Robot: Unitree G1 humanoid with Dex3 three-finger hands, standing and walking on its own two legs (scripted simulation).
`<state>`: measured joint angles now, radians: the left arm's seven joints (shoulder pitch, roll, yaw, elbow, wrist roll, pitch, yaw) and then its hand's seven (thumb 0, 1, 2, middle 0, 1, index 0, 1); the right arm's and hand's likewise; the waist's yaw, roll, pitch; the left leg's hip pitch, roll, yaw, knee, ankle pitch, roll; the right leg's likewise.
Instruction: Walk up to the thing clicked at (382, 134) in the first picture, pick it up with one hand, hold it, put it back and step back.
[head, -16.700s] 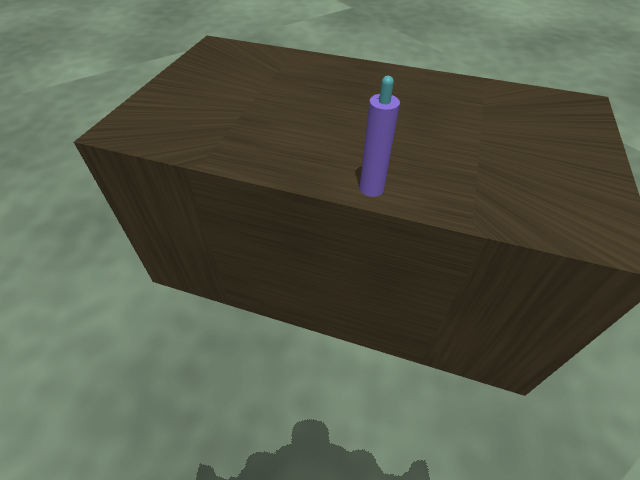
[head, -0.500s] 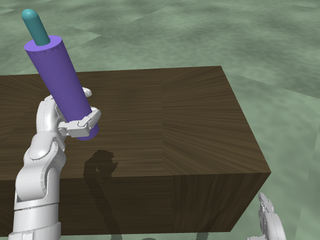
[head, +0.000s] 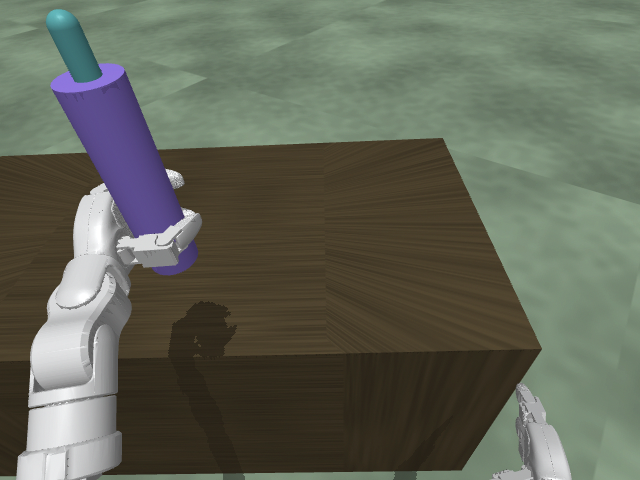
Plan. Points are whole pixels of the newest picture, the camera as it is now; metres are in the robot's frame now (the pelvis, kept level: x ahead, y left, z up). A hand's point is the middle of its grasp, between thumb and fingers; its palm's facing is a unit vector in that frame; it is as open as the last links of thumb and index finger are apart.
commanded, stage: hold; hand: left
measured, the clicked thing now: (130, 165) +0.34 +0.18 +0.28
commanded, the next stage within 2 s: crouch in 1.64 s
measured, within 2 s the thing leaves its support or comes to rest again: neither
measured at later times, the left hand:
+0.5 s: hand (157, 229) +0.33 +0.17 +0.20, palm faces +0.14 -0.99 +0.01, open 7.8 cm
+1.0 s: hand (163, 230) +0.33 +0.17 +0.20, palm faces +0.14 -0.99 +0.02, open 7.8 cm
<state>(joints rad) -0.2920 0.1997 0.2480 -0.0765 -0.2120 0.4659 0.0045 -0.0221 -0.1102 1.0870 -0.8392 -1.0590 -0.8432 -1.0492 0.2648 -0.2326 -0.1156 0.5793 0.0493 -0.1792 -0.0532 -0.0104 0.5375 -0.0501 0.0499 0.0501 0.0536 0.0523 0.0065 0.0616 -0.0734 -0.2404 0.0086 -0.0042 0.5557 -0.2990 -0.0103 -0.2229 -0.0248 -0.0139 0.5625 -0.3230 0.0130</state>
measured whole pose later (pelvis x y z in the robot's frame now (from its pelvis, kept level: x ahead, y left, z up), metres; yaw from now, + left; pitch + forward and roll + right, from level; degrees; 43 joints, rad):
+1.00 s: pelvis -0.01 +0.00 +0.00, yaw +0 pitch -1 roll +0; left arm -0.29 0.20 0.25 -0.06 -0.22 0.46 0.00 -0.02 -0.11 1.09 -0.84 -1.06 -0.84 -1.05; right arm 0.25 -0.24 -0.12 0.63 0.05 -0.21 -0.05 -0.01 0.55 -0.05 0.05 0.05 0.05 0.05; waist 0.01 0.06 -0.07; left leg -0.23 0.01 0.00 0.53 -0.28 -0.01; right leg -0.22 -0.02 -0.01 0.54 -0.30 0.01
